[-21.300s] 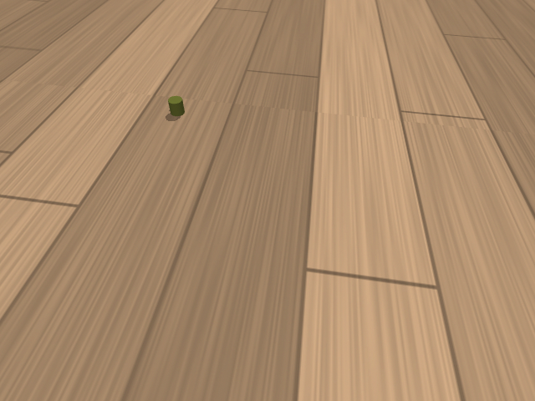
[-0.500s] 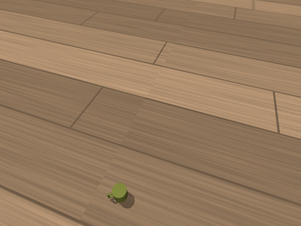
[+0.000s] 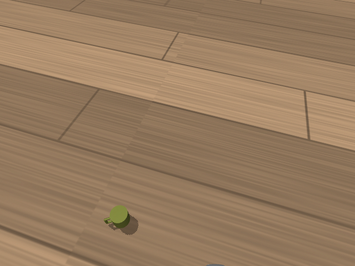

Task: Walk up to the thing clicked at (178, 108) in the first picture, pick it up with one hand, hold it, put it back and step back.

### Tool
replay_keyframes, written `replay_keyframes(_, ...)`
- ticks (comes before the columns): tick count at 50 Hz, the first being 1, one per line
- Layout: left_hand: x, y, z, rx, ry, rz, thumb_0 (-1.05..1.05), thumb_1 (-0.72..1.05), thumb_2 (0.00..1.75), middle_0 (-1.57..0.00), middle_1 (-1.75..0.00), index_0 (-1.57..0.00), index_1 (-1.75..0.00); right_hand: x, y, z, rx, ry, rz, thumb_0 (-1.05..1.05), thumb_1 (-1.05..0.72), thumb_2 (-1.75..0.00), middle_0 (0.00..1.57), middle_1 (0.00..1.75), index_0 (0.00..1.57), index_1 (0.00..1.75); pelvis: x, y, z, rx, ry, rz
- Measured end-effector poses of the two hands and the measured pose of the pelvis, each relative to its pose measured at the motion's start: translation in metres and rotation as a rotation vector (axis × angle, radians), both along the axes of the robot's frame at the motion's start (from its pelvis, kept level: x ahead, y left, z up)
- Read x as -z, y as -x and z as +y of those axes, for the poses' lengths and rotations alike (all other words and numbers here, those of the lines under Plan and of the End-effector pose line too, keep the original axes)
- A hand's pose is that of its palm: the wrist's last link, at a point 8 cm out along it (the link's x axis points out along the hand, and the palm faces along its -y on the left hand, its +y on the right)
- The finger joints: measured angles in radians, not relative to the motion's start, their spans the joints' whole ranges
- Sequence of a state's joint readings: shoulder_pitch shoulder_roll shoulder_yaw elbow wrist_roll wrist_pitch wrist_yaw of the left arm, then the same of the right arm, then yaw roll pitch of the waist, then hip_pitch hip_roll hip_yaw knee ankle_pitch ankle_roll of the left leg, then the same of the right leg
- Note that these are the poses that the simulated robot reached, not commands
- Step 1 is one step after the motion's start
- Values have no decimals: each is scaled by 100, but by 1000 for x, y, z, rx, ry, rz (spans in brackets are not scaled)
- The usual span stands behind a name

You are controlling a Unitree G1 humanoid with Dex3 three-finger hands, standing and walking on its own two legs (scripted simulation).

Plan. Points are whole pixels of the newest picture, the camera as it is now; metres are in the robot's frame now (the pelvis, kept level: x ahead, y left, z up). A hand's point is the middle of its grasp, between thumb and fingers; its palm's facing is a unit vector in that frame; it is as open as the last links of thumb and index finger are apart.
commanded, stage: walk up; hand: left
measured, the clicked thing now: (116, 217) +0.42 +0.29 -0.71
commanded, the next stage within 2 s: stand in 1.78 s
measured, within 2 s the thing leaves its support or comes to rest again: neither
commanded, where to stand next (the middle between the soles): +0.06 +0.01 m, yaw +4 degrees
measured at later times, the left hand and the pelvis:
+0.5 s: hand out of the picture +0.11 +0.26 -0.13, palm faces +0.05 -0.91 -0.41, open 7.4 cm; pelvis +0.03 -0.02 +0.01, yaw +4 degrees
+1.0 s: hand out of the picture +0.09 +0.26 -0.13, palm faces +0.05 -0.94 -0.35, open 7.4 cm; pelvis +0.03 +0.00 +0.03, yaw +4 degrees
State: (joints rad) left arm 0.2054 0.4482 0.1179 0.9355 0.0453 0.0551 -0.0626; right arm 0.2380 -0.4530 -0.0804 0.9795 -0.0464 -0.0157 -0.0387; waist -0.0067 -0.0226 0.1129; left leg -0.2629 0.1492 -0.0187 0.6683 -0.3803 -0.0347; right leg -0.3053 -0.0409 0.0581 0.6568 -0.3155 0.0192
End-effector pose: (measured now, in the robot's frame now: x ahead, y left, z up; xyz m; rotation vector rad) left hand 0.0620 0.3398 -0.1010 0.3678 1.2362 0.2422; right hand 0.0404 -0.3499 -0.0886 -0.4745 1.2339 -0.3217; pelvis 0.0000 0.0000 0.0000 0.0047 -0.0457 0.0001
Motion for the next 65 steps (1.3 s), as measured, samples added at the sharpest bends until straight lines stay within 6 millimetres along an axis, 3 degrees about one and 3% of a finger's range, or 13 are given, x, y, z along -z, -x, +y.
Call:
replay_keyframes(5, 4, 7, -43, -16, 40, 14, 0, 90, 90, -20, -30, -20, -30, 7, -10, -14, 10, -33, 22, 0, -90, -90, 20, 30, 20, 30, -3, -7, -15, -17, 15, -4)
replay_keyframes(11, 10, -7, -65, -37, 84, -42, 0, 90, 90, -21, -30, -21, -30, 12, -29, 5, -44, -100, 57, 0, -91, -90, 20, 30, 20, 30, -5, -20, -20, -56, 23, 6)
replay_keyframes(15, 14, -21, -61, -53, 81, -65, 0, 90, 90, -21, -30, -21, -30, 13, -45, 23, -68, -136, 37, 0, -90, -90, 20, 30, 20, 30, -5, -25, -19, -61, -7, 3)
replay_keyframes(20, 5, -37, -53, -47, 38, -96, 0, 90, 90, -21, -30, -21, -30, 13, -77, 35, -91, -183, -25, 0, -90, -90, 21, 30, 21, 30, -8, -32, -22, -57, 5, 6)
replay_keyframes(26, -12, -38, -37, -28, -24, -112, 0, 90, 90, -21, -30, -21, -30, 15, -116, 42, -120, -199, -95, 0, -90, -90, 21, 30, 21, 30, -9, -33, -16, -76, 5, 5)
replay_keyframes(30, -13, -37, -18, -37, -47, -111, 0, 90, 90, -21, -30, -21, -30, 14, -129, 50, -145, -191, -118, 0, -90, -90, 21, 30, 21, 30, -6, -34, -4, -91, -2, 5)
replay_keyframes(36, -10, -33, -8, -63, -25, -95, 0, 90, 90, -20, -30, -20, -30, 7, -129, 64, -148, -194, -97, 0, -90, -90, 20, 30, 21, 30, -12, -36, 2, -79, 7, 1)
replay_keyframes(44, -6, -23, -23, -63, 28, -57, 0, 90, 90, -20, -30, -20, -30, -1, -123, 70, -128, -204, -97, 0, -90, -90, 21, 30, 21, 30, -20, -33, 2, -76, 5, -14)
replay_keyframes(53, -9, -16, -40, -61, 57, -48, 0, 90, 90, -20, -30, -20, -30, -4, -110, 62, -104, -211, -88, 0, -90, -90, 21, 30, 21, 30, -27, -26, -3, -76, 4, -20)
replay_keyframes(65, -16, -4, -43, -80, 35, -29, 0, 90, 90, -20, -30, -20, -30, 3, -76, 47, -66, -215, -17, 0, -90, -90, 20, 30, 20, 30, -29, -21, -12, -80, 6, -15)
